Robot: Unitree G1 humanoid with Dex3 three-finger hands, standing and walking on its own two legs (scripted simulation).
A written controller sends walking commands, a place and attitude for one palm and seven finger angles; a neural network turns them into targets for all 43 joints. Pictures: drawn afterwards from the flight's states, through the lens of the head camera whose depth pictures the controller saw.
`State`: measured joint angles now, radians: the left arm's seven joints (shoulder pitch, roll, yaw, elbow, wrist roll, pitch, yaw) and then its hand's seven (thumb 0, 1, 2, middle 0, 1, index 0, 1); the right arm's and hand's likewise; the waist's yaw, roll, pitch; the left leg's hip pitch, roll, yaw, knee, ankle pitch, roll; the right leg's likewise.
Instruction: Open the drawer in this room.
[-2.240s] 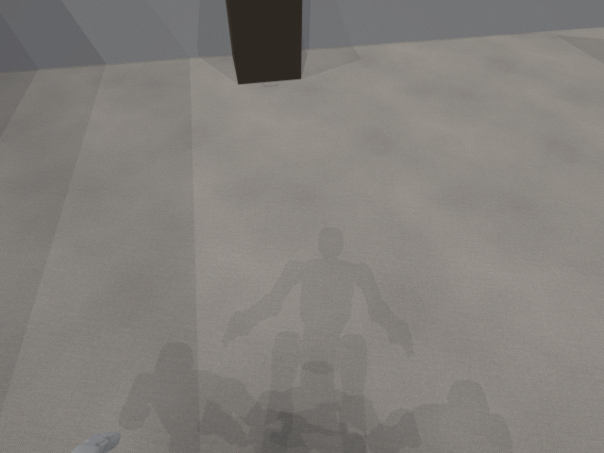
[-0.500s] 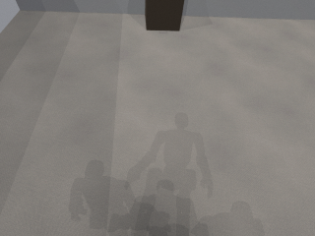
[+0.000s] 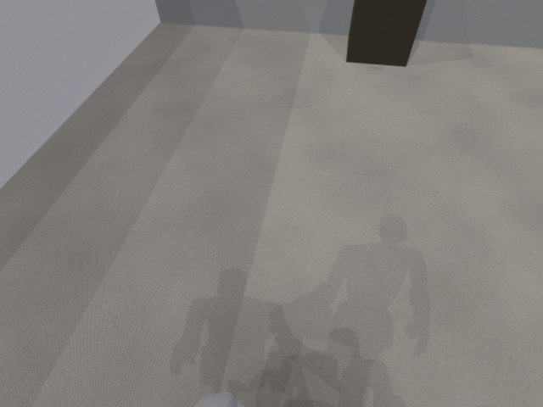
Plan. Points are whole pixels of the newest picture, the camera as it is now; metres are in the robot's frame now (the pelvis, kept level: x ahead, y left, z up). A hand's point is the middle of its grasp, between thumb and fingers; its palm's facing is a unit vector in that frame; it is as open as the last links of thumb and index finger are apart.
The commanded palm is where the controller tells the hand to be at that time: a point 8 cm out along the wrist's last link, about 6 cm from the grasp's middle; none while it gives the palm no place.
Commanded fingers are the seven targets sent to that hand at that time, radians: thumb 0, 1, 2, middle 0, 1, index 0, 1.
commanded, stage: turn or walk to find it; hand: left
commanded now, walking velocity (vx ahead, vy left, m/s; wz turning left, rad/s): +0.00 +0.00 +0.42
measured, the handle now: out of the picture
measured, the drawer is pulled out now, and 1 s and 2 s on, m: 0.00 0.00 0.00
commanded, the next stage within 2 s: stand and wait in 0.08 s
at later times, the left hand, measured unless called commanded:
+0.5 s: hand out of the picture +0.01 +0.23 -0.17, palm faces +0.14 -0.97 -0.22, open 7.4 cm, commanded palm none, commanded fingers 0.00 0.90 0.90 -0.20 -0.30 -0.20 -0.30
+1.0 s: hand out of the picture +0.00 +0.18 -0.17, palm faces +0.11 -0.98 -0.19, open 7.4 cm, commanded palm none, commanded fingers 0.00 0.90 0.90 -0.20 -0.30 -0.20 -0.30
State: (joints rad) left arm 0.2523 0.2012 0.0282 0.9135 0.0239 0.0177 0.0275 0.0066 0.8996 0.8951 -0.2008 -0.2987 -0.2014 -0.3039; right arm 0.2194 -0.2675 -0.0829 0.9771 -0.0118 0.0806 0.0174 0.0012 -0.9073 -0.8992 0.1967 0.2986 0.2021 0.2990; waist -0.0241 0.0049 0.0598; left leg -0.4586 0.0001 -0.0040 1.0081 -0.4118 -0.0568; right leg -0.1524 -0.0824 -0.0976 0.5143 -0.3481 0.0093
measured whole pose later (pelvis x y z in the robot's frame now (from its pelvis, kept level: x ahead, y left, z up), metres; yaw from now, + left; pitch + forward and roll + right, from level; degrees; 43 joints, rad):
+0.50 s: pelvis +0.01 +0.04 +0.00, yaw +5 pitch -2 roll +1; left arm 0.27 0.19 0.02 1.03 0.01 0.05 0.03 0.01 0.90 0.90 -0.20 -0.30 -0.20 -0.30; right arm 0.16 -0.15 -0.02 1.02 -0.01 0.00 -0.02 -0.01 -0.92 -0.90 0.20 0.30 0.21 0.30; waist 0.02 -0.03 0.03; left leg -0.17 -0.04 0.06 0.45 -0.25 0.05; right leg -0.27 -0.08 -0.04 0.66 -0.36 0.05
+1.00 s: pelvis +0.01 +0.02 +0.01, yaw +4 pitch -2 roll +0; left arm 0.28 0.14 0.00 1.13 0.00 0.00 0.04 0.01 0.91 0.90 -0.20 -0.30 -0.20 -0.30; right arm 0.34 -0.12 0.00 1.19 0.00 0.00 -0.03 0.00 -0.91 -0.90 0.20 0.30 0.20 0.30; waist -0.01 0.00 0.03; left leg -0.13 0.01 0.05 0.40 -0.23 0.00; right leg -0.16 -0.01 -0.06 0.42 -0.23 -0.02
